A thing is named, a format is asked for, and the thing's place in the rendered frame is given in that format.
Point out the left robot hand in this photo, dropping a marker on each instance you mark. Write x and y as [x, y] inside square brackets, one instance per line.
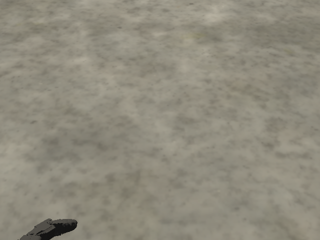
[49, 228]

